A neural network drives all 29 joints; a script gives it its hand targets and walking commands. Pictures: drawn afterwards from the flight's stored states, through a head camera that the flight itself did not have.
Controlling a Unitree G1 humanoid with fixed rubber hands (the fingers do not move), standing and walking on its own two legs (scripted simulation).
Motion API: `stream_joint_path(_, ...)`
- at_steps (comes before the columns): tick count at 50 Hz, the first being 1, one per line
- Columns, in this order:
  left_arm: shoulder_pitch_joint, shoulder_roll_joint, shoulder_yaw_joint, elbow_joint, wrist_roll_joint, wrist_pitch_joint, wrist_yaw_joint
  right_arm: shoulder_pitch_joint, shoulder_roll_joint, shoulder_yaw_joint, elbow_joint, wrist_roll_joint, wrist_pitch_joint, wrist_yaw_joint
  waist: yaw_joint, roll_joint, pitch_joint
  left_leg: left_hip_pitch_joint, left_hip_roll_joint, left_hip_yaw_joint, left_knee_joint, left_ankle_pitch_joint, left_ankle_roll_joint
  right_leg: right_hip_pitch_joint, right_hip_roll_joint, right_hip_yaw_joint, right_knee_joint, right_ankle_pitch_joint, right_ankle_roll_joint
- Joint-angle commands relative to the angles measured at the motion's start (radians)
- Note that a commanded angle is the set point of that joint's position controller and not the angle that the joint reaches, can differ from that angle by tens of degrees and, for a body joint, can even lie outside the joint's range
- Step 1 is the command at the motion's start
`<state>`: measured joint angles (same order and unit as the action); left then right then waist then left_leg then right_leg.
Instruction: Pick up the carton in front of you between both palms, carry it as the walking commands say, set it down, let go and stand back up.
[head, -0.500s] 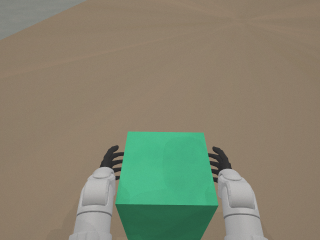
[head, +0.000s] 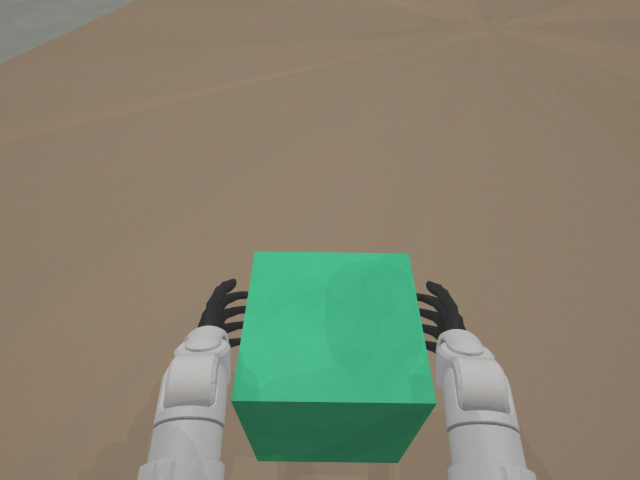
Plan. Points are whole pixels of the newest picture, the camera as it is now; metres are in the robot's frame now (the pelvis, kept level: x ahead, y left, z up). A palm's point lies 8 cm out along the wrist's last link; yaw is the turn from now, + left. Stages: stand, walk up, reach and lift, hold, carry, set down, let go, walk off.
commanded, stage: carry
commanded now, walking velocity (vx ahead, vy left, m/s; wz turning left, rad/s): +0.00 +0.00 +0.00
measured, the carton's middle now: (329, 362) +0.30 +0.00 -0.04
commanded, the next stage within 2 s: none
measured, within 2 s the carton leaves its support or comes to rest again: neither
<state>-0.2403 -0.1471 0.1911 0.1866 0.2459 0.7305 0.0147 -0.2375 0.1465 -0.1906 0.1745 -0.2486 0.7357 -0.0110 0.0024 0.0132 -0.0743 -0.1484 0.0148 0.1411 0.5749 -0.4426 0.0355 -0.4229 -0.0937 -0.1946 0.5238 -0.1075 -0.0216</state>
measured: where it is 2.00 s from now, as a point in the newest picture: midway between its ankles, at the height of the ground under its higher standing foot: (320, 455)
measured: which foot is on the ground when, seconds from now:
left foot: down 0.00-0.56, up 0.58-0.94, down 0.96-1.00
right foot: down 0.00-0.98, up 1.00-1.00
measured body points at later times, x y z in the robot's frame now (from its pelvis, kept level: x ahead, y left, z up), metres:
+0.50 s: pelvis +0.05 -0.01 +0.01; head +0.03 -0.02 +0.46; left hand +0.35 +0.14 +0.05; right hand +0.35 -0.16 +0.04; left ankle -0.08 +0.08 -0.73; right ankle +0.10 -0.12 -0.72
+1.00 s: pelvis +0.27 +0.02 +0.00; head +0.27 +0.03 +0.45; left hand +0.58 +0.16 +0.03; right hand +0.57 -0.14 +0.04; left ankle +0.36 +0.11 -0.73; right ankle +0.11 -0.11 -0.70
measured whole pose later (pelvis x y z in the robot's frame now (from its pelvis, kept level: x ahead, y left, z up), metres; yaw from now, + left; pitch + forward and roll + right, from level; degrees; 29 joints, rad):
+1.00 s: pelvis +0.27 +0.02 +0.00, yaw -2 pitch +3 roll +1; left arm -0.23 -0.14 0.18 0.15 0.24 0.74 0.02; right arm -0.24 0.15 -0.18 0.17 -0.24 0.72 -0.01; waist 0.00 -0.04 -0.07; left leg -0.42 0.05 0.23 0.50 -0.11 0.06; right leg -0.12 -0.13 -0.12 0.67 -0.46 0.06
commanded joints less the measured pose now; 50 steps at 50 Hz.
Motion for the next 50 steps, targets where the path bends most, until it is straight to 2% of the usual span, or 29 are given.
stream_joint_path(1,-0.444,-0.876,-0.541,-0.048,-0.241,-0.031,-0.218,-0.430,0.874,0.535,-0.038,0.235,-0.029,0.210,-0.002,-0.001,-0.226,-0.094,0.127,-0.097,-0.122,0.347,0.001,0.248,-0.071,0.100,-0.015,0.178,-0.009)
stream_joint_path(13,-0.441,-0.881,-0.540,-0.045,-0.241,-0.029,-0.219,-0.431,0.877,0.535,-0.037,0.236,-0.030,0.213,-0.003,0.001,-0.224,-0.090,0.128,-0.094,-0.118,0.376,-0.001,0.246,-0.070,0.091,-0.011,0.182,-0.004)
stream_joint_path(14,-0.439,-0.881,-0.537,-0.046,-0.241,-0.029,-0.218,-0.431,0.880,0.536,-0.038,0.236,-0.030,0.213,-0.002,0.008,-0.226,-0.088,0.134,-0.095,-0.151,0.295,0.000,0.244,-0.065,0.080,-0.022,0.103,0.000)
stream_joint_path(15,-0.443,-0.884,-0.539,-0.048,-0.242,-0.029,-0.218,-0.438,0.881,0.537,-0.041,0.235,-0.030,0.213,-0.001,0.034,-0.201,-0.092,0.158,-0.116,-0.225,0.152,0.007,0.231,-0.052,0.052,-0.032,-0.035,0.013)
stream_joint_path(16,-0.458,-0.886,-0.546,-0.054,-0.247,-0.030,-0.218,-0.447,0.883,0.536,-0.047,0.235,-0.030,0.212,-0.006,0.062,-0.159,-0.098,0.179,-0.157,-0.300,-0.034,0.033,0.191,-0.020,0.015,-0.005,-0.170,0.023)
stream_joint_path(17,-0.484,-0.883,-0.551,-0.062,-0.251,-0.032,-0.220,-0.454,0.884,0.534,-0.049,0.234,-0.031,0.212,-0.014,0.085,-0.094,-0.100,0.217,-0.228,-0.384,-0.175,0.064,0.121,0.007,-0.013,0.038,-0.244,0.032)
stream_joint_path(18,-0.508,-0.882,-0.556,-0.062,-0.254,-0.036,-0.221,-0.466,0.887,0.533,-0.051,0.233,-0.033,0.213,-0.019,0.106,-0.034,-0.090,0.261,-0.294,-0.442,-0.230,0.091,0.051,0.019,-0.016,0.105,-0.244,0.038)
stream_joint_path(19,-0.527,-0.888,-0.561,-0.064,-0.258,-0.040,-0.223,-0.475,0.888,0.534,-0.052,0.232,-0.035,0.213,-0.021,0.119,0.002,-0.050,0.297,-0.332,-0.469,-0.206,0.116,-0.029,0.005,0.007,0.157,-0.236,0.038)
stream_joint_path(20,-0.535,-0.890,-0.561,-0.064,-0.260,-0.043,-0.224,-0.484,0.890,0.537,-0.056,0.233,-0.036,0.213,-0.022,0.122,0.014,0.029,0.309,-0.334,-0.471,-0.111,0.132,-0.110,-0.007,0.028,0.166,-0.245,0.033)
stream_joint_path(22,-0.520,-0.883,-0.555,-0.062,-0.262,-0.045,-0.223,-0.482,0.886,0.551,-0.060,0.238,-0.038,0.211,-0.022,0.109,-0.030,0.210,0.288,-0.276,-0.390,0.252,0.135,-0.179,0.012,0.017,0.133,-0.263,0.020)
stream_joint_path(24,-0.473,-0.874,-0.546,-0.047,-0.257,-0.042,-0.220,-0.458,0.876,0.561,-0.062,0.240,-0.034,0.207,-0.016,0.095,-0.109,0.284,0.249,-0.180,-0.274,0.507,0.104,-0.092,0.065,-0.028,0.035,-0.240,0.010)
stream_joint_path(25,-0.437,-0.873,-0.538,-0.033,-0.252,-0.040,-0.219,-0.446,0.871,0.560,-0.057,0.236,-0.031,0.206,0.000,0.086,-0.155,0.241,0.210,-0.096,-0.179,0.615,0.069,0.068,0.101,-0.066,-0.075,-0.175,0.004)
stream_joint_path(26,-0.425,-0.875,-0.530,-0.029,-0.245,-0.037,-0.218,-0.412,0.865,0.557,-0.041,0.233,-0.028,0.205,0.006,0.060,-0.220,0.131,0.178,-0.015,-0.044,0.690,0.025,0.316,0.092,-0.046,-0.152,-0.084,-0.009)
stream_joint_path(27,-0.375,-0.867,-0.510,-0.006,-0.229,-0.031,-0.217,-0.411,0.859,0.563,-0.049,0.235,-0.022,0.207,0.030,-0.042,-0.301,-0.089,0.123,0.045,0.166,0.599,-0.032,0.570,-0.054,0.191,-0.205,-0.154,-0.079)
stream_joint_path(28,-0.346,-0.857,-0.493,0.005,-0.215,-0.032,-0.217,-0.422,0.856,0.567,-0.062,0.238,-0.019,0.211,0.037,-0.266,-0.327,-0.360,0.027,0.036,0.382,0.261,-0.067,0.721,-0.263,0.557,-0.265,-0.066,-0.191)
stream_joint_path(29,-0.351,-0.859,-0.497,-0.005,-0.220,-0.035,-0.218,-0.427,0.869,0.569,-0.049,0.240,-0.025,0.213,0.029,-0.259,-0.289,-0.482,0.022,-0.064,0.501,-0.085,-0.050,0.723,-0.327,0.647,-0.287,0.097,-0.244)
stream_joint_path(30,-0.365,-0.871,-0.519,-0.030,-0.233,-0.038,-0.218,-0.421,0.877,0.575,-0.054,0.247,-0.034,0.214,0.025,-0.149,-0.267,-0.518,0.062,-0.120,0.559,-0.107,-0.028,0.686,-0.333,0.575,-0.275,0.132,-0.241)
stream_joint_path(31,-0.387,-0.888,-0.541,-0.058,-0.247,-0.045,-0.218,-0.422,0.888,0.577,-0.067,0.254,-0.043,0.215,0.022,-0.063,-0.261,-0.520,0.093,-0.136,0.532,-0.063,-0.015,0.644,-0.313,0.505,-0.286,0.078,-0.207)
stream_joint_path(32,-0.423,-0.892,-0.568,-0.092,-0.267,-0.051,-0.218,-0.423,0.903,0.585,-0.077,0.258,-0.051,0.214,0.017,-0.034,-0.232,-0.497,0.113,-0.130,0.443,-0.013,-0.012,0.567,-0.286,0.424,-0.323,-0.009,-0.158)
stream_joint_path(33,-0.453,-0.894,-0.599,-0.123,-0.289,-0.057,-0.217,-0.428,0.910,0.594,-0.092,0.264,-0.057,0.211,0.018,-0.052,-0.221,-0.452,0.103,-0.099,0.357,0.036,-0.018,0.508,-0.249,0.340,-0.355,-0.063,-0.121)
stream_joint_path(34,-0.476,-0.890,-0.619,-0.146,-0.304,-0.062,-0.218,-0.430,0.913,0.607,-0.107,0.269,-0.061,0.207,0.018,-0.083,-0.216,-0.428,0.082,-0.068,0.305,0.081,-0.027,0.482,-0.223,0.298,-0.379,-0.096,-0.111)
stream_joint_path(37,-0.463,-0.865,-0.662,-0.185,-0.321,-0.054,-0.211,-0.414,0.888,0.644,-0.163,0.277,-0.051,0.189,0.015,-0.138,-0.202,-0.424,0.084,-0.036,0.154,0.186,-0.049,0.481,-0.209,0.235,-0.425,-0.126,-0.121)
stream_joint_path(41,-0.362,-0.795,-0.600,-0.136,-0.272,-0.023,-0.194,-0.355,0.813,0.608,-0.153,0.248,-0.023,0.177,0.019,-0.170,-0.175,-0.379,0.062,0.016,-0.001,0.304,-0.049,0.477,-0.178,0.137,-0.390,-0.010,-0.094)
stream_joint_path(44,-0.320,-0.774,-0.545,-0.102,-0.229,-0.015,-0.184,-0.361,0.781,0.571,-0.124,0.233,-0.017,0.181,0.024,-0.189,-0.135,-0.333,0.049,0.051,-0.083,0.340,-0.044,0.472,-0.165,0.099,-0.332,0.053,-0.070)
stream_joint_path(45,-0.321,-0.773,-0.531,-0.093,-0.218,-0.016,-0.182,-0.364,0.778,0.556,-0.105,0.228,-0.019,0.183,0.021,-0.184,-0.129,-0.284,0.040,0.072,-0.117,0.350,-0.040,0.460,-0.156,0.077,-0.278,0.095,-0.056)
stream_joint_path(47,-0.332,-0.788,-0.526,-0.079,-0.206,-0.019,-0.181,-0.357,0.792,0.531,-0.060,0.224,-0.025,0.190,0.000,-0.105,-0.180,-0.008,0.007,0.118,-0.189,0.370,-0.031,0.346,-0.095,-0.010,-0.034,0.232,-0.007)
stream_joint_path(48,-0.345,-0.792,-0.525,-0.076,-0.202,-0.019,-0.183,-0.349,0.808,0.528,-0.039,0.222,-0.025,0.194,-0.018,-0.026,-0.235,0.160,0.110,0.001,-0.206,0.431,-0.019,0.229,-0.063,-0.027,0.147,0.102,0.038)
stream_joint_path(49,-0.358,-0.805,-0.541,-0.083,-0.210,-0.016,-0.188,-0.337,0.797,0.510,-0.034,0.213,-0.029,0.197,-0.027,0.206,-0.309,0.346,0.339,-0.359,-0.244,0.525,0.107,-0.005,0.035,-0.008,0.412,-0.139,0.088)
stream_joint_path(50,-0.362,-0.818,-0.559,-0.089,-0.221,-0.021,-0.193,-0.314,0.821,0.499,-0.018,0.219,-0.038,0.200,-0.029,0.285,-0.302,0.364,0.421,-0.481,-0.284,0.753,0.191,-0.134,0.070,0.076,0.547,-0.442,0.076)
